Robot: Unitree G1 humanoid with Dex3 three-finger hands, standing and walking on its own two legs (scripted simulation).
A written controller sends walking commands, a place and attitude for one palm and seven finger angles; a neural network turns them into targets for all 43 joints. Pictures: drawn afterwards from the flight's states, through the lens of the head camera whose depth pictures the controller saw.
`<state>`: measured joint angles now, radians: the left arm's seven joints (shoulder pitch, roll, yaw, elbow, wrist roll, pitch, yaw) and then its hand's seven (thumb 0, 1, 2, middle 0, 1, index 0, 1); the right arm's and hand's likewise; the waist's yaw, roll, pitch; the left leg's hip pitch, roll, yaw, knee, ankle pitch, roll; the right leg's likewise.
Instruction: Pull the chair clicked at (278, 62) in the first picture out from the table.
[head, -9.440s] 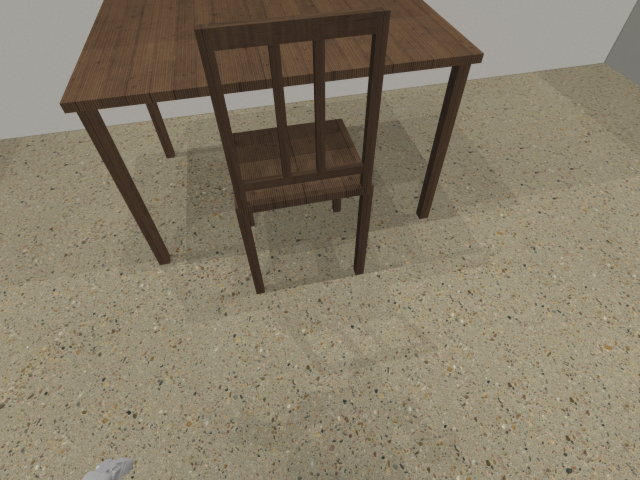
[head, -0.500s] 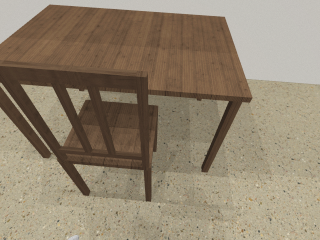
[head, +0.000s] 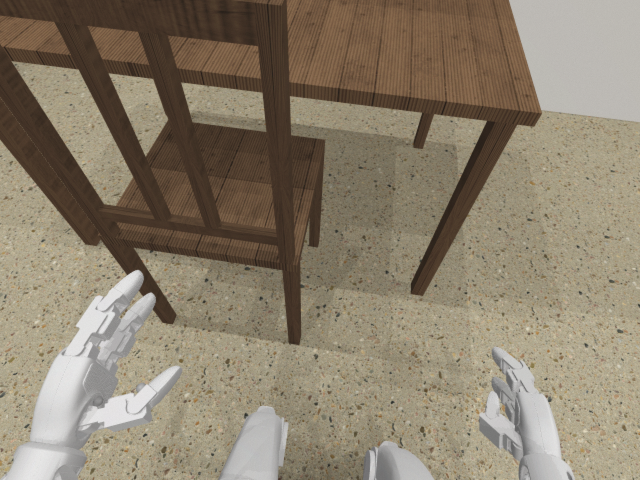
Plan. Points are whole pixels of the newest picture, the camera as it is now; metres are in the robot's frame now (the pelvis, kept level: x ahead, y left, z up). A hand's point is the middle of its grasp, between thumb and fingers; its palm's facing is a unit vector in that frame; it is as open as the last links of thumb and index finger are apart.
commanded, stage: raise the hand toward the chair's back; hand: left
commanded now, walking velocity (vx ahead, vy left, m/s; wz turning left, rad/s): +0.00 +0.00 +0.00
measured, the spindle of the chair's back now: (127, 142) +0.54 +0.36 +0.06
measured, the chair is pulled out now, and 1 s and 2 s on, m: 0.00 0.00 0.00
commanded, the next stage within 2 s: aim the fingers beside a spindle in 1.50 s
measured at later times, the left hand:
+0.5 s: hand (138, 345) +0.24 +0.23 +0.06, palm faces -0.05 -1.00 -0.04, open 15.1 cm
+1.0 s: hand (126, 316) +0.26 +0.25 +0.08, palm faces -0.06 -1.00 -0.06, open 16.9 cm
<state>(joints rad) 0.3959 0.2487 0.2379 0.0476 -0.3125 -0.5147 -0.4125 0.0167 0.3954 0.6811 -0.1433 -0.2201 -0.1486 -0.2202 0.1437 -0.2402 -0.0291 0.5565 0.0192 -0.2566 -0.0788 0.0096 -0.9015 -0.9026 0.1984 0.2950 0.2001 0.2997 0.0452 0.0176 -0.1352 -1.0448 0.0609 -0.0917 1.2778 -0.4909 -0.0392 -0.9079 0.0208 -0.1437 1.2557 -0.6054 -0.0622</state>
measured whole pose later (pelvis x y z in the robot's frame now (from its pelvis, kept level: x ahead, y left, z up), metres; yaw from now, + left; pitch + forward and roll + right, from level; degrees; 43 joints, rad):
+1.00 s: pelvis +0.02 +0.05 +0.03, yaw -1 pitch +15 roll -4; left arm 0.30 0.28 0.22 0.04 -0.27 -0.35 -0.33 -0.01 -0.50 0.30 -0.06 -0.08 -0.06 -0.08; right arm 0.23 -0.22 0.02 0.53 0.02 -0.18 -0.04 0.01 -0.90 -0.90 0.20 0.30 0.21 0.30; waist -0.01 0.04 -0.14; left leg -0.94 0.03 -0.03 1.14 -0.46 0.02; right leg -0.80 -0.01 -0.09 1.08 -0.54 0.01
